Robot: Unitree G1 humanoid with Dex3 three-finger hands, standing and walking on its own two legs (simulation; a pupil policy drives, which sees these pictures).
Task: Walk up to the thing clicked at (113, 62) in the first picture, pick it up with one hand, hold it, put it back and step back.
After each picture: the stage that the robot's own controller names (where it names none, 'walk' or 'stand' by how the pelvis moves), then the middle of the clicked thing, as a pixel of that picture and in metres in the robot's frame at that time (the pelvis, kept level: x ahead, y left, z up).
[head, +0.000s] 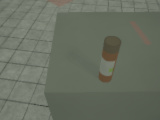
stand; (108, 61) +0.53 -0.11 -0.05
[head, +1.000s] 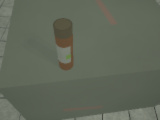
rise first; (64, 47) +0.53 +0.10 -0.02
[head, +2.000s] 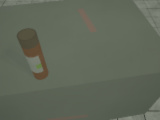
stand; (35, 57) +0.50 +0.22 -0.01
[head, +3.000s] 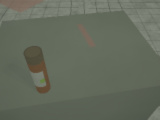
stand; (38, 72) +0.48 +0.21 -0.05
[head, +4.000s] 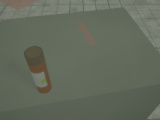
stand; (39, 72) +0.47 +0.20 -0.06
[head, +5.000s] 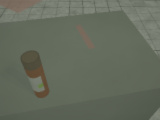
stand; (36, 76) +0.45 +0.21 -0.06
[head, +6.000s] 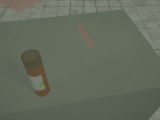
stand; (37, 75) +0.46 +0.21 -0.06
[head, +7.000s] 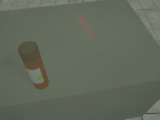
rise first; (35, 68) +0.46 +0.21 -0.05
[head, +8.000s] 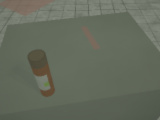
go down; (43, 75) +0.46 +0.20 -0.05
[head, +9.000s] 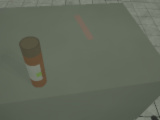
go down; (35, 65) +0.48 +0.18 -0.03
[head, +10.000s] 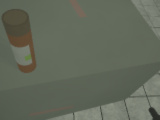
go down; (22, 46) +0.48 +0.18 +0.03
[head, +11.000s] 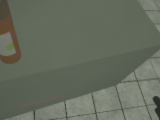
close in; (2, 33) +0.49 +0.19 +0.05
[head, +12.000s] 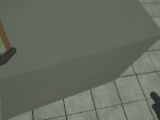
close; out of the picture +0.49 +0.20 +0.08
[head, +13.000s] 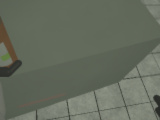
lift; out of the picture +0.45 +0.19 +0.07
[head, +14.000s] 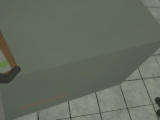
lift; out of the picture +0.43 +0.20 +0.07
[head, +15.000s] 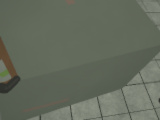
lift; out of the picture +0.40 +0.21 +0.08
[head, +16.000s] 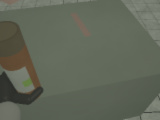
hold; (20, 68) +0.33 +0.17 +0.15
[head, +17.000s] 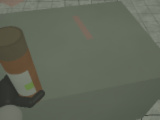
hold; (22, 72) +0.33 +0.17 +0.14
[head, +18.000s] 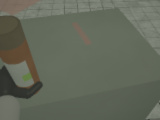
crouch; (20, 63) +0.34 +0.18 +0.18
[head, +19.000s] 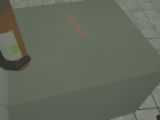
crouch; (7, 35) +0.43 +0.20 +0.18
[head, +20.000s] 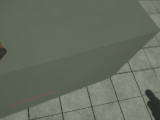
lower; out of the picture +0.49 +0.21 +0.08
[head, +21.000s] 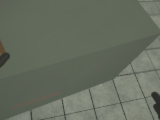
lower; out of the picture +0.48 +0.21 +0.08
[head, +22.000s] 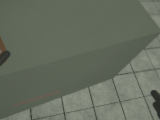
lower; out of the picture +0.48 +0.21 +0.08
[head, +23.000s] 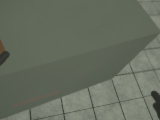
lower; out of the picture +0.48 +0.21 +0.08
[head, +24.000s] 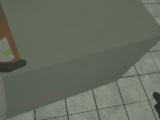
open; out of the picture +0.47 +0.18 +0.08
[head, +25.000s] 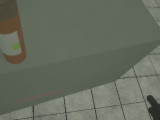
sink last; (8, 32) +0.48 +0.17 +0.06
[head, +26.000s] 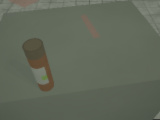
stand; (40, 67) +0.45 +0.19 +0.01
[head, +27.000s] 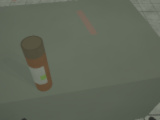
stand; (39, 67) +0.44 +0.18 +0.02
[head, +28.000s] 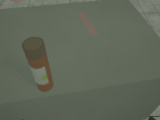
stand; (40, 67) +0.44 +0.18 +0.01
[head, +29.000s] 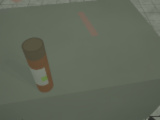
stand; (40, 68) +0.44 +0.18 +0.01
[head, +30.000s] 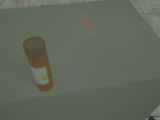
stand; (40, 67) +0.44 +0.17 +0.01
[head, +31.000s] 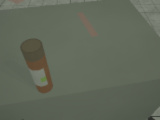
stand; (39, 69) +0.44 +0.18 +0.01
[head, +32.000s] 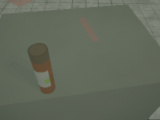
stand; (43, 71) +0.45 +0.18 -0.02
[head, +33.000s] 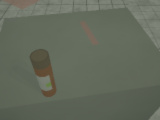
walk; (45, 75) +0.45 +0.18 -0.05
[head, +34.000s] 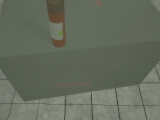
walk; (57, 24) +0.65 +0.12 -0.02
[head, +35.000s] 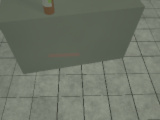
walk; out of the picture +0.98 +0.22 -0.03
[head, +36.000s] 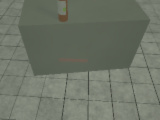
stand; (62, 3) +1.07 +0.15 -0.05
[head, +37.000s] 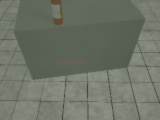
stand; (56, 7) +1.05 +0.17 -0.06
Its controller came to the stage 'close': yes
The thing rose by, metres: 0.21
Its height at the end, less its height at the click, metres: +0.00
